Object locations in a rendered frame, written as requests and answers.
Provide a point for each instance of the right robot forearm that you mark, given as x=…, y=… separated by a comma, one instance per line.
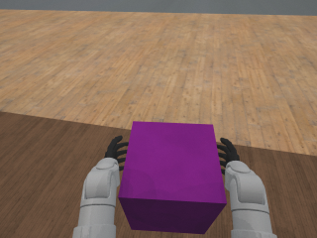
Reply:
x=250, y=212

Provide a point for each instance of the left robot forearm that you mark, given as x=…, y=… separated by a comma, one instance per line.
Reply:
x=98, y=201

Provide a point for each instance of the left robot hand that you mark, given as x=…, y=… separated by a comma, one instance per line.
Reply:
x=112, y=150

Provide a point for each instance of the right robot hand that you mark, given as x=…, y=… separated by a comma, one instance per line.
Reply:
x=231, y=153

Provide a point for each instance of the carton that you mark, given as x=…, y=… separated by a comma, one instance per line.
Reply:
x=172, y=179

